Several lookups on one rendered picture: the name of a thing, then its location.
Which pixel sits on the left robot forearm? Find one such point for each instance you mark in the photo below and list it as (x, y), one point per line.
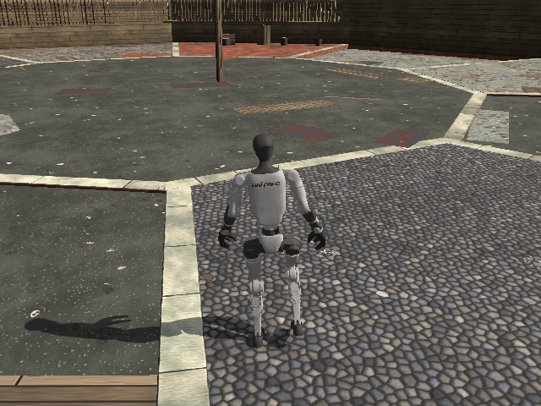
(227, 223)

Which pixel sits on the right robot thigh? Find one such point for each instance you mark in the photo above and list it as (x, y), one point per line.
(291, 246)

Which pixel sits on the right robot upper arm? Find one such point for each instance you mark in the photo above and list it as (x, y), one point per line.
(292, 176)

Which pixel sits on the right robot forearm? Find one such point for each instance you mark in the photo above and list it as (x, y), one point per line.
(312, 220)

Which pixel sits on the robot thigh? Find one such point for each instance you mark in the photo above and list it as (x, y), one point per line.
(291, 246)
(251, 250)

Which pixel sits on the left robot upper arm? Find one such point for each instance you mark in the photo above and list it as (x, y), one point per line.
(238, 182)

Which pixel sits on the right robot hand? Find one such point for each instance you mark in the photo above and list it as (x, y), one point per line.
(319, 237)

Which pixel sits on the left robot hand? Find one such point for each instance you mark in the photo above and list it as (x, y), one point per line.
(229, 237)

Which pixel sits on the left robot thigh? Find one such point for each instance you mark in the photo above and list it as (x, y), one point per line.
(251, 250)

